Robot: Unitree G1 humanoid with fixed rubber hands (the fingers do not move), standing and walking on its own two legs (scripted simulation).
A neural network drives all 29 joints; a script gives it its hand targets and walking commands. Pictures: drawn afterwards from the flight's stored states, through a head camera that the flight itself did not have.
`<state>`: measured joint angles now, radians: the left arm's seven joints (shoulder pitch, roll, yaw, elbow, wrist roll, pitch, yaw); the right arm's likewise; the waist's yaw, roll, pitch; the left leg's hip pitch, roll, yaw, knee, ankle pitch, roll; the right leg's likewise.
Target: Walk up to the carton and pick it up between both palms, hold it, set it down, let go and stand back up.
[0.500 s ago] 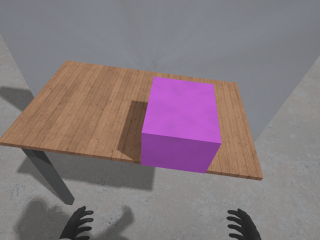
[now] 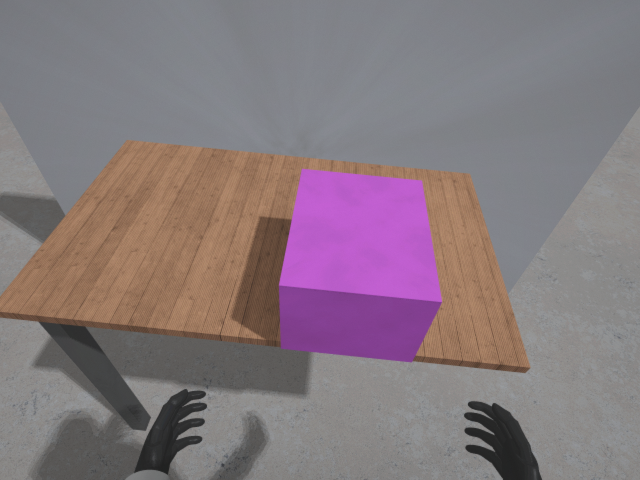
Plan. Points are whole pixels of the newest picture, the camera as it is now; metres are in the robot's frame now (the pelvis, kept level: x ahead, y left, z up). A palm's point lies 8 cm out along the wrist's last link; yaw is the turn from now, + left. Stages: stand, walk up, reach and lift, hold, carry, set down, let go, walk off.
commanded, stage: reach and lift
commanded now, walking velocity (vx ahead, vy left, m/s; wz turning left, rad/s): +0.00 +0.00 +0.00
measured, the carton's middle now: (354, 261) +0.48 -0.04 -0.02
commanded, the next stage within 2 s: none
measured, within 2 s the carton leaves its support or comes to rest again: neither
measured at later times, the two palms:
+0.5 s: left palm (178, 402) +0.22 +0.18 -0.01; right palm (508, 425) +0.22 -0.22 +0.00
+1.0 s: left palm (196, 323) +0.30 +0.18 +0.04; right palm (511, 349) +0.29 -0.23 +0.04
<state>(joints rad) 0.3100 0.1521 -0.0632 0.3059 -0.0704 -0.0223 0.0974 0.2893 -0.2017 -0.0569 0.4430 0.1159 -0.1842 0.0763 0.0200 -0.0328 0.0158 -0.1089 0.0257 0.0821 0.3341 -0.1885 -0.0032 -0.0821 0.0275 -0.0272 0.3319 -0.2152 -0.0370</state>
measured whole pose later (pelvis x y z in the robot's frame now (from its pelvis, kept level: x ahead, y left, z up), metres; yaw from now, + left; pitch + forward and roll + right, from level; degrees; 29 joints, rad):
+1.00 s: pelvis +0.00 +0.00 +0.00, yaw -2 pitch +0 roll +0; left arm -0.16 0.11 0.01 0.41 -0.06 0.04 0.10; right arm -0.20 -0.27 0.00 0.62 0.29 -0.13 0.02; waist 0.02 -0.04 -0.03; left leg -0.12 0.03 0.09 0.30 -0.18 0.00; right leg -0.11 0.04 0.02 0.31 -0.19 -0.04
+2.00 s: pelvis -0.02 -0.01 -0.01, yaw -1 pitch +16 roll -1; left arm -1.04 0.26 0.01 1.15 -0.21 0.05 0.09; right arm -1.08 -0.37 0.11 1.26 0.43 0.01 -0.02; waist 0.03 0.00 -0.19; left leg -0.54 0.05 0.04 0.44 -0.17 -0.02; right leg -0.50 0.07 -0.01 0.39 -0.16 -0.05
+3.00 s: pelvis -0.03 -0.01 -0.03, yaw -1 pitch +28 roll +0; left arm -1.06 0.17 0.06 1.44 -0.14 -0.37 0.09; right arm -1.06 -0.23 -0.02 1.37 0.24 -0.28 -0.05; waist 0.00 -0.01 -0.27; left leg -0.88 0.04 0.03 0.58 -0.19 -0.02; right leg -0.86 0.05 -0.03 0.58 -0.21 -0.05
